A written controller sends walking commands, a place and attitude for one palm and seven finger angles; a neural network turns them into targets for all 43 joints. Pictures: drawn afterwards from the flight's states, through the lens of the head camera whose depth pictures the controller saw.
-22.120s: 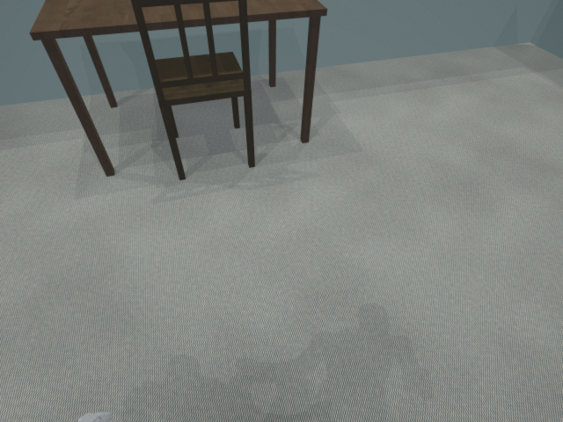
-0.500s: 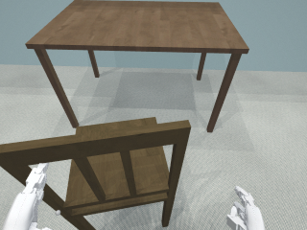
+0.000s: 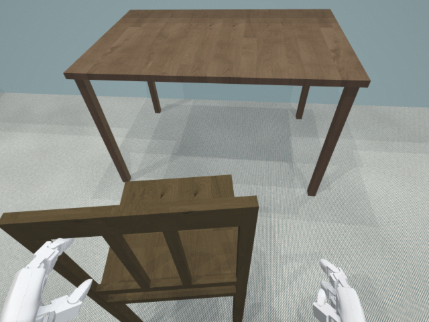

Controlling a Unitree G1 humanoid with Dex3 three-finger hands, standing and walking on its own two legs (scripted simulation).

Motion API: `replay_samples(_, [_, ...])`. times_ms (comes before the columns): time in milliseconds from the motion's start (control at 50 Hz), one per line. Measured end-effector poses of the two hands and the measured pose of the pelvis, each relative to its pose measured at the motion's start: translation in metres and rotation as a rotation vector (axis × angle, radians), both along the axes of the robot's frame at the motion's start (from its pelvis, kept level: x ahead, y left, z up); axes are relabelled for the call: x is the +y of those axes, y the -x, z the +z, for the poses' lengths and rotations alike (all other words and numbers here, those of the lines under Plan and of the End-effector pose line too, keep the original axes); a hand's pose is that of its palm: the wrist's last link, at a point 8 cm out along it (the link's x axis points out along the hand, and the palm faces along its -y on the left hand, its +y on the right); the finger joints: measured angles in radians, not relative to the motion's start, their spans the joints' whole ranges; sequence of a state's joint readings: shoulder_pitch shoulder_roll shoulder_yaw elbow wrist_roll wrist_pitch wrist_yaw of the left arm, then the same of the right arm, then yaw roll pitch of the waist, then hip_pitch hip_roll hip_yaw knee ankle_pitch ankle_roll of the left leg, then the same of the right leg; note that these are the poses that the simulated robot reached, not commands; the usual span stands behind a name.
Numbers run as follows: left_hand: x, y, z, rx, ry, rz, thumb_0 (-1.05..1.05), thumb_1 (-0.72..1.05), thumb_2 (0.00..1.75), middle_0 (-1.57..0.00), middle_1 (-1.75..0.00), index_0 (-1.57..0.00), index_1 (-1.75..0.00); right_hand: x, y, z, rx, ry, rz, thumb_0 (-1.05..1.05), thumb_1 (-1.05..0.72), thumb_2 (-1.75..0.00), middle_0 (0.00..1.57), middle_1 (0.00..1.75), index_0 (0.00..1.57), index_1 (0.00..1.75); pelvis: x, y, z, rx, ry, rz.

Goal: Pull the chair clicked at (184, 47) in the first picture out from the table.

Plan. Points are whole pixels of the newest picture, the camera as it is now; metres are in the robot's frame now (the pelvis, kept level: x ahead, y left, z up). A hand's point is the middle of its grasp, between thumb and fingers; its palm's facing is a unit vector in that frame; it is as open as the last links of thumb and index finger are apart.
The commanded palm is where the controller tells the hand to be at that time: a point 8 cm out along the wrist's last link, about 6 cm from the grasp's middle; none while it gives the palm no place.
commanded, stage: draw the hand back to the body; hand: left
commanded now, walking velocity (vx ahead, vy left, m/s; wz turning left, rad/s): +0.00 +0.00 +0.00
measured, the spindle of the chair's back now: (130, 262) +0.24 +0.23 -0.07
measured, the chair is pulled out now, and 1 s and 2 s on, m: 0.60 0.59 0.59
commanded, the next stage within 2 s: step back with the hand held close in 0.46 s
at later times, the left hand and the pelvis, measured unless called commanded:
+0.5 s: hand (77, 295) +0.14 +0.24 +0.06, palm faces +0.22 -0.80 -0.55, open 6.5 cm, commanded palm +0.13 +0.28 +0.19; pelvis +0.00 -0.02 +0.00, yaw +1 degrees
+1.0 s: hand (33, 294) +0.11 +0.25 +0.14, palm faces +0.20 -0.78 -0.60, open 6.8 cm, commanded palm +0.06 +0.29 +0.19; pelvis -0.08 -0.01 +0.00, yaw +0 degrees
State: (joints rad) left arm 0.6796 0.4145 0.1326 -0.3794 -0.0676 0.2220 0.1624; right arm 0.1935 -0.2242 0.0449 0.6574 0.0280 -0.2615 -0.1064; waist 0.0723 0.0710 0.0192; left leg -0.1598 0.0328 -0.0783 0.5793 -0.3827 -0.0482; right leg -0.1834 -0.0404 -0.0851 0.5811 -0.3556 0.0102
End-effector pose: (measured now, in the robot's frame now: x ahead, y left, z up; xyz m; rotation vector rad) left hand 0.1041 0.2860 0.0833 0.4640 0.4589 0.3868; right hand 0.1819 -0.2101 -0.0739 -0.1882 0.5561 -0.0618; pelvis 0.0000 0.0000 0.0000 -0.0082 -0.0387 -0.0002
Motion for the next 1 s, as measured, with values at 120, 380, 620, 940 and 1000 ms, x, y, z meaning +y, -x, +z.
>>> replay_samples(120, [0.0, -0.002, 0.004, 0.025, -0.025, 0.014, 0.01, 0.66, 0.79, -0.18, -0.25, -0.39, -0.3, -0.009, -0.005, -0.003, 0.007, 0.004, 0.01, 0.01, -0.9, -0.9, 0.2, 0.3, 0.2, 0.3, -0.006, -0.003, 0.0, -0.001, -0.004, 0.01])
replay_samples(380, [-0.012, -0.003, 0.01, 0.021, -0.047, -0.003, 0.01, 0.88, 0.89, -0.21, -0.29, -0.41, -0.34, -0.019, -0.002, -0.012, 0.028, -0.012, 0.013, 0.01, -0.9, -0.9, 0.2, 0.3, 0.2, 0.3, -0.016, -0.002, -0.001, 0.0, -0.011, 0.016])
replay_samples(620, [-0.019, 0.001, 0.011, 0.021, -0.046, -0.041, 0.02, 0.89, 0.9, -0.21, -0.3, -0.44, -0.36, -0.022, 0.008, -0.013, 0.033, -0.03, 0.002, 0.01, -0.9, -0.9, 0.2, 0.3, 0.2, 0.3, -0.022, 0.007, 0.0, -0.007, -0.012, 0.011])
replay_samples(940, [-0.003, 0.015, 0.038, -0.103, -0.105, -0.252, 0.02, 0.89, 0.9, -0.21, -0.3, -0.4, -0.37, -0.039, 0.071, 0.002, 0.178, 0.084, -0.111, 0.01, -0.91, -0.9, 0.2, 0.3, 0.2, 0.3, -0.011, 0.072, 0.005, -0.003, 0.0, -0.006])
replay_samples(1000, [-0.002, 0.022, 0.085, -0.336, -0.208, -0.29, 0.02, 0.89, 0.9, -0.24, -0.31, -0.35, -0.35, -0.034, 0.085, 0.003, 0.175, 0.097, -0.102, 0.01, -0.91, -0.9, 0.2, 0.3, 0.2, 0.3, -0.009, 0.085, 0.003, -0.004, 0.002, -0.001])
